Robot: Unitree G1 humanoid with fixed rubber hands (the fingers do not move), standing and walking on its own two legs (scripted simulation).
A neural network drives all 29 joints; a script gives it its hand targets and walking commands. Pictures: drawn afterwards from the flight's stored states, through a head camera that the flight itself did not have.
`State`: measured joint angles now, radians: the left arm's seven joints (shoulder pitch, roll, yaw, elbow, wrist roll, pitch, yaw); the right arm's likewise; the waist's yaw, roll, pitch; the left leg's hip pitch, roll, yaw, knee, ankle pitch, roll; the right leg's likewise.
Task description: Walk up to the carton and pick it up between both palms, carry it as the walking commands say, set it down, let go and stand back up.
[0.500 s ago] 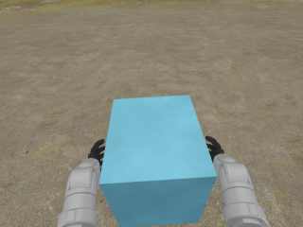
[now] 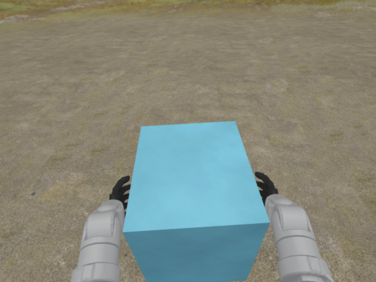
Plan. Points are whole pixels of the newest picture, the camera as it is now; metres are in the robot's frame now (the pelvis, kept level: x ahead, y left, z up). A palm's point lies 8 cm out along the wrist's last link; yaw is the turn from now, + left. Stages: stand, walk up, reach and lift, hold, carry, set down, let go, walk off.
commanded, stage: reach and lift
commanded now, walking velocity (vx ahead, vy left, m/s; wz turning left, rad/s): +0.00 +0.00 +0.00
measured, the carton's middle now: (193, 202) +0.35 +0.01 -0.01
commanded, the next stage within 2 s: hold in 0.04 s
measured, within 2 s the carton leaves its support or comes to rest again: neither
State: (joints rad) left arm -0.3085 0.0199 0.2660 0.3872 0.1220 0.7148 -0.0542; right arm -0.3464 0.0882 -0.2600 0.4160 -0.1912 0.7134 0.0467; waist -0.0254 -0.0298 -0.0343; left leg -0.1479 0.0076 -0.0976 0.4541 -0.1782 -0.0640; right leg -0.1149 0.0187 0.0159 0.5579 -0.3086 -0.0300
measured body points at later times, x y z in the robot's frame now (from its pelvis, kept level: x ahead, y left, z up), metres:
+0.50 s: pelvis -0.01 +0.00 +0.00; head -0.07 +0.01 +0.44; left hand +0.30 +0.19 +0.04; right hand +0.29 -0.16 +0.04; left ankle +0.06 +0.17 -0.73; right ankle +0.01 -0.10 -0.73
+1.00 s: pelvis +0.01 +0.06 +0.00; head -0.03 +0.07 +0.44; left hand +0.31 +0.24 +0.07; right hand +0.31 -0.11 +0.08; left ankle +0.03 +0.16 -0.73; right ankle +0.00 -0.09 -0.73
